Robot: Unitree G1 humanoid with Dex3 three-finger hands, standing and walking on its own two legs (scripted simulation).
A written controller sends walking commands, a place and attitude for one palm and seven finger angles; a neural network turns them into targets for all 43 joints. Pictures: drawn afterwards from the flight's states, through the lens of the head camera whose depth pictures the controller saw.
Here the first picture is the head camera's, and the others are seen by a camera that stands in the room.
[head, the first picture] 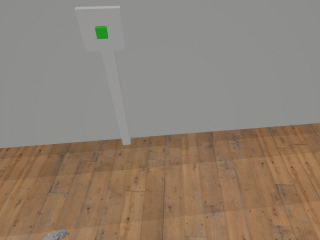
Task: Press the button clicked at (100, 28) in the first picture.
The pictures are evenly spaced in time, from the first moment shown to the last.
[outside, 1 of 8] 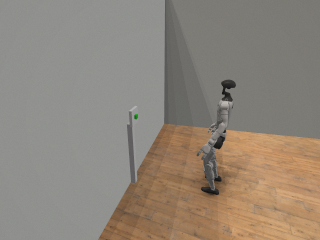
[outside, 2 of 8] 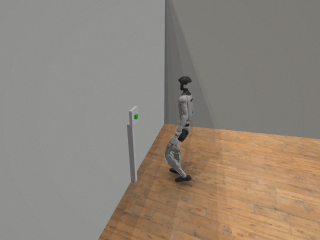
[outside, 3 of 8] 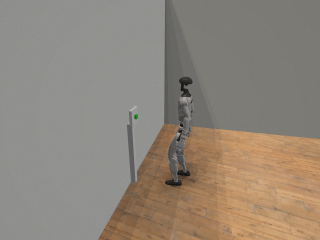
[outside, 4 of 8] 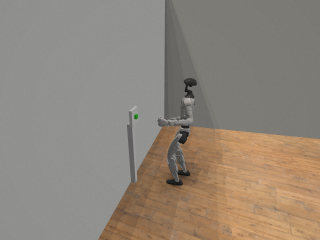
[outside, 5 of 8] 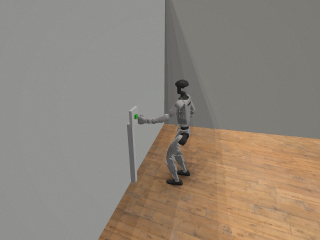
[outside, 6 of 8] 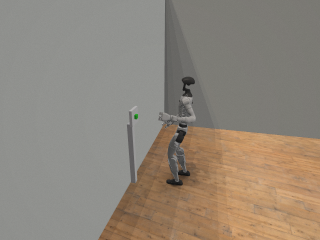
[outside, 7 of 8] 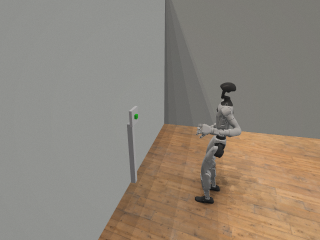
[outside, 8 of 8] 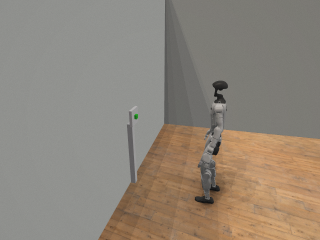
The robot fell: no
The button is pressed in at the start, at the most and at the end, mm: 0 13 0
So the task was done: yes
